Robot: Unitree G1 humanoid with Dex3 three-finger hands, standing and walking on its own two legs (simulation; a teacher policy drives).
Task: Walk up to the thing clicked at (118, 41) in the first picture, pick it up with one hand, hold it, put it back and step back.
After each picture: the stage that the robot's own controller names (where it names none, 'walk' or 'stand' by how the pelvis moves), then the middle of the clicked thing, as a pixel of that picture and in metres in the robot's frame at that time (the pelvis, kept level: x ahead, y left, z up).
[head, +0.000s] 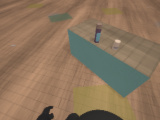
stand; (116, 45) +0.88 -0.27 -0.11
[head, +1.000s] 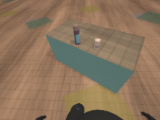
walk; (97, 44) +0.83 +0.03 -0.10
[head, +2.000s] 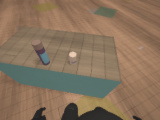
stand; (73, 58) +0.53 +0.18 -0.08
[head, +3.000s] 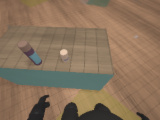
walk; (64, 56) +0.52 +0.26 -0.10
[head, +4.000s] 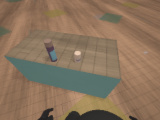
stand; (77, 56) +0.61 +0.17 -0.10
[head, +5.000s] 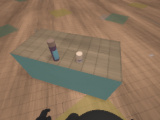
stand; (79, 57) +0.61 +0.15 -0.11
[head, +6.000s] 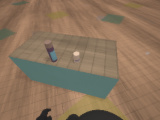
stand; (76, 57) +0.63 +0.18 -0.12
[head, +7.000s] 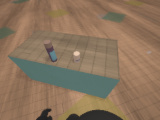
stand; (76, 57) +0.61 +0.18 -0.12
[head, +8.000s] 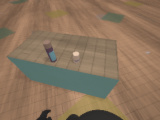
stand; (76, 57) +0.61 +0.18 -0.12
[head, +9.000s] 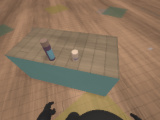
rise first; (75, 55) +0.60 +0.19 -0.11
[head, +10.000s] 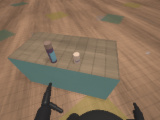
rise first; (76, 58) +0.61 +0.19 -0.11
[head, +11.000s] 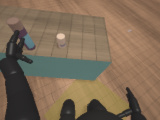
go down; (61, 41) +0.63 +0.20 -0.05
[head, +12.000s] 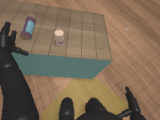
go down; (59, 38) +0.62 +0.19 -0.03
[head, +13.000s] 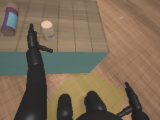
close in; (48, 31) +0.63 +0.21 +0.01
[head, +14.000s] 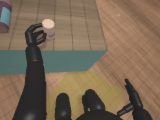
close; (49, 30) +0.61 +0.18 +0.02
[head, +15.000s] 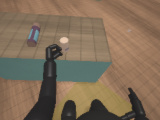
lift; (64, 45) +0.60 +0.16 -0.02
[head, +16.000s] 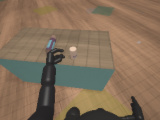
lift; (73, 53) +0.62 +0.16 -0.07
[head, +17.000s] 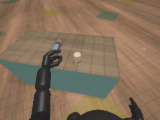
stand; (77, 58) +0.56 +0.15 -0.07
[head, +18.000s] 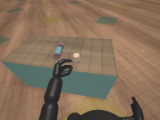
hold; (76, 59) +0.60 +0.16 -0.07
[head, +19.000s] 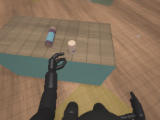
stand; (72, 47) +0.61 +0.15 -0.05
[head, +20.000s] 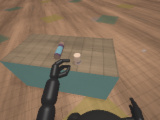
crouch; (77, 59) +0.59 +0.15 -0.06
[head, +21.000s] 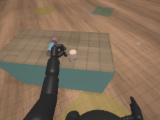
crouch; (73, 56) +0.59 +0.16 -0.08
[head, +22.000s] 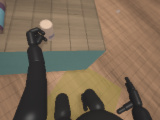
lower; (48, 31) +0.60 +0.18 +0.01
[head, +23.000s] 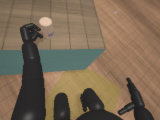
lower; (47, 29) +0.61 +0.17 +0.02
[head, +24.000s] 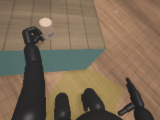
lower; (47, 29) +0.61 +0.17 +0.02
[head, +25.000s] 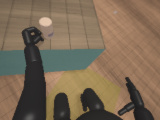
lower; (47, 29) +0.61 +0.17 +0.02
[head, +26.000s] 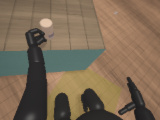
loosen; (47, 30) +0.61 +0.17 +0.02
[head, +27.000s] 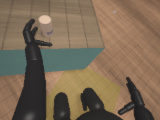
withdraw; (46, 27) +0.63 +0.17 +0.02
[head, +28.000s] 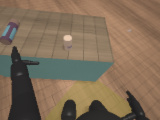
sink last; (68, 43) +0.61 +0.15 -0.03
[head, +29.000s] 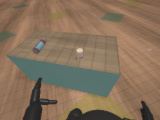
stand; (79, 54) +0.63 +0.15 -0.06
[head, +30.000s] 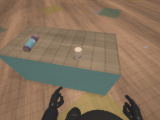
stand; (78, 53) +0.59 +0.15 -0.05
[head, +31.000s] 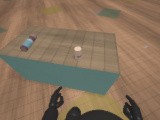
stand; (77, 53) +0.61 +0.15 -0.05
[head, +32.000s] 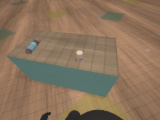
stand; (79, 56) +0.62 +0.14 -0.10
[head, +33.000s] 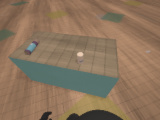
stand; (80, 58) +0.61 +0.14 -0.12
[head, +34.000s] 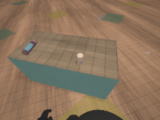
stand; (80, 59) +0.60 +0.14 -0.12
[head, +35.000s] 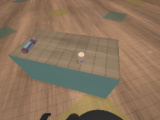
stand; (81, 58) +0.60 +0.12 -0.12
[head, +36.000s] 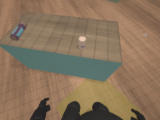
walk; (82, 43) +0.67 +0.12 -0.10
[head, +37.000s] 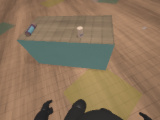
walk; (80, 32) +0.91 +0.21 -0.10
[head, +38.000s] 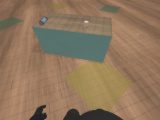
stand; (86, 25) +1.24 +0.13 -0.09
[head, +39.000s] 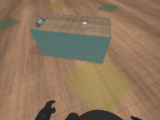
stand; (84, 26) +1.20 +0.15 -0.11
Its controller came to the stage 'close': yes
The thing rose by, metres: 0.00
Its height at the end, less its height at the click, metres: +0.00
